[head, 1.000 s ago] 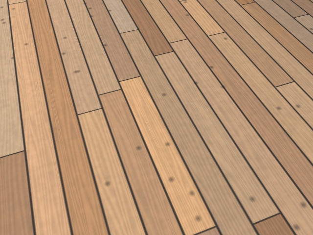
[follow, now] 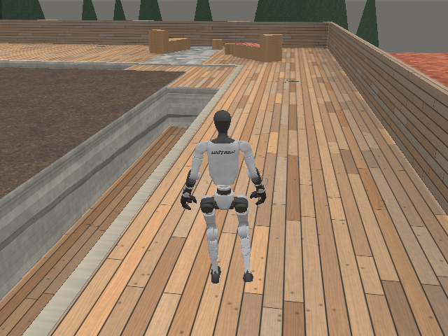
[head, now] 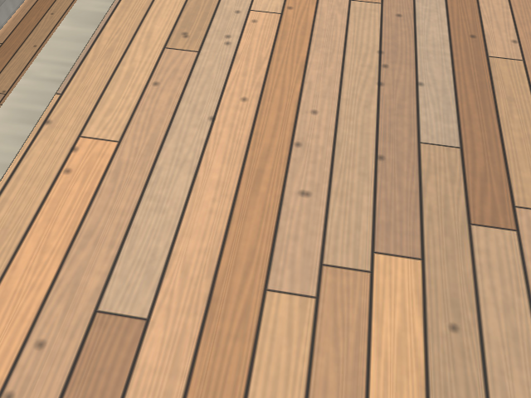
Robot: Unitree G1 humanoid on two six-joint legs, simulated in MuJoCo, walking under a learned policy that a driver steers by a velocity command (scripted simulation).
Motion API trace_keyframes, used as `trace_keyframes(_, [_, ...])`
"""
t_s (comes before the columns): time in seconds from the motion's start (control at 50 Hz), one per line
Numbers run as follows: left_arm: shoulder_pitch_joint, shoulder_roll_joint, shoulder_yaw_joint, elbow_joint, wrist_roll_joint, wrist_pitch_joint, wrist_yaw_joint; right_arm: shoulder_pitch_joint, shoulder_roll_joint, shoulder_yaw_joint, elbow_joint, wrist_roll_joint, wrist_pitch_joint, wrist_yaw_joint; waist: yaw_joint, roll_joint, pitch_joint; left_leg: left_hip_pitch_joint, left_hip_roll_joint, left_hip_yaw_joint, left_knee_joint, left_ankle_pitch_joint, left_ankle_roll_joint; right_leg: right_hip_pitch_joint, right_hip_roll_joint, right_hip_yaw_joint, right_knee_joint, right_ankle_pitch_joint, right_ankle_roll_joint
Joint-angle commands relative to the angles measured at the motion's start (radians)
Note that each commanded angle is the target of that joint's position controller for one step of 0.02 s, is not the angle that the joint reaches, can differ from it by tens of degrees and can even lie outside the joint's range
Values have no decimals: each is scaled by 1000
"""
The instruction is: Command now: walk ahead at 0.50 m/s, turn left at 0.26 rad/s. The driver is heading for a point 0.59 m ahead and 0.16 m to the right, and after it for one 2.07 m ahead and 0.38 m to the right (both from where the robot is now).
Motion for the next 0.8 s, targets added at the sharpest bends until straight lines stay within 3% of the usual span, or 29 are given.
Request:
trace_keyframes(0.02, [76, 104, 30, -38, 8, 10, 0, -2, -83, -20, -63, -12, -31, -6, 17, 64, -141, 224, 270, -302, -290, 291, 183, -163, -72, 29, -46, 102, 5])
trace_keyframes(0.1, [-1, 68, 20, -58, 9, 39, 5, 60, -112, -24, -6, -15, -51, -20, -5, 62, -73, 203, 258, -165, -346, 382, 161, -244, -73, 22, -187, 273, 30])
trace_keyframes(0.2, [-116, 44, 10, -84, -4, 29, -16, 88, -123, -20, 33, -20, -54, -34, -63, 68, -21, 273, 250, -56, -388, 281, 92, -259, -26, 15, -467, 524, 2])
trace_keyframes(0.32, [-224, 28, -1, -153, -6, 22, -58, 135, -136, -26, 91, -11, -32, -45, -104, 54, 34, 486, 328, 3, -333, 385, 78, -349, 20, -12, -613, 427, -42])
trace_keyframes(0.34, [-227, 28, -1, -165, -5, 21, -67, 132, -142, -28, 94, -8, -25, -49, -97, 59, 29, 511, 337, 13, -302, 457, 70, -342, 30, -29, -622, 379, -54])
trace_keyframes(0.38, [-183, 50, 9, -176, -2, 25, -75, 100, -170, -35, 84, -6, -11, -60, -59, 94, -25, 525, 332, 49, -188, 780, 44, -231, 84, -95, -625, 272, -88])
trace_keyframes(0.4, [-122, 75, 21, -171, 0, 30, -73, 92, -186, -38, 78, -5, -4, -67, -23, 116, -77, 524, 324, 64, -87, 958, 31, -132, 124, -127, -615, 222, -108])
trace_keyframes(0.42, [11, 116, 44, -146, 0, 33, -68, 75, -192, -37, 74, -4, 5, -74, 52, 109, -149, 474, 299, 93, 93, 1028, 8, 52, 163, -141, -654, 243, -139])
trace_keyframes(0.44, [169, 181, 73, -117, 1, 37, -53, 72, -181, -29, 60, -6, 0, -80, 132, 55, -238, 283, 261, 108, 355, 836, -31, 345, 109, -20, -691, 309, -191])
trace_keyframes(0.46, [238, 289, 97, -115, 2, 36, -41, 184, -49, 15, 15, -35, -28, -62, 65, -203, -368, -171, 74, 81, 765, 30, -102, 760, -165, 490, -705, 247, -380])
trace_keyframes(0.48, [263, 225, 77, -119, -3, 33, -40, 149, -77, 21, 18, -25, -69, -40, 96, -181, -488, -351, -2, -120, 911, -386, -97, 890, -243, 812, -862, 162, -442])
trace_keyframes(0.5, [229, 173, 62, -121, 3, 35, -35, 48, -135, 5, -13, 16, -93, -24, 116, -115, -353, -442, 67, -161, 917, -313, -75, 809, -208, 660, -887, 138, -374])
trace_keyframes(0.52, [158, 149, 55, -137, 0, 38, -32, -4, -130, 11, -32, 19, -104, -23, 83, -22, -239, -433, 114, -142, 830, -228, -65, 645, -169, 530, -899, 189, -335])
trace_keyframes(0.54, [91, 128, 47, -155, -1, 42, -32, -24, -126, 7, -32, -2, -104, -29, 40, 45, -157, -387, 147, -123, 734, -187, -73, 486, -131, 441, -918, 284, -310])
trace_keyframes(0.56, [50, 105, 37, -173, 8, 44, -29, -13, -135, -2, -34, -17, -93, -34, 2, 34, -122, -316, 173, -120, 674, -158, -85, 373, -100, 382, -947, 362, -302])
trace_keyframes(0.62, [19, 120, 41, -185, 8, 41, -19, 34, -104, 0, -33, -28, -57, -43, -42, -20, -97, -236, 180, -89, 559, -113, -135, 211, -52, 294, -990, 481, -310])
trace_keyframes(0.66, [22, 152, 50, -179, 11, 43, -6, -22, -87, 6, -52, -33, -47, -54, -36, -28, -62, -216, 153, -62, 424, -27, -167, 136, -16, 216, -973, 663, -288])
trace_keyframes(0.7, [42, 159, 54, -165, 1, 59, 7, -84, -60, 16, -63, -36, -48, -56, -11, -51, -79, -146, 105, -45, 256, 109, -175, 109, 45, 149, -915, 735, -232])
trace_keyframes(0.76, [96, 159, 57, -146, -9, 89, 22, -165, -64, 14, -79, -18, -48, -46, 33, -90, -128, -88, 41, -52, 87, 240, -175, 164, 49, 198, -852, 636, -184])
trace_keyframes(0.8, [100, 150, 56, -146, -10, 104, 29, -180, -90, 3, -87, -15, -48, -40, 30, -99, -138, -78, 30, -88, 14, 212, -162, 224, 28, 279, -795, 562, -168])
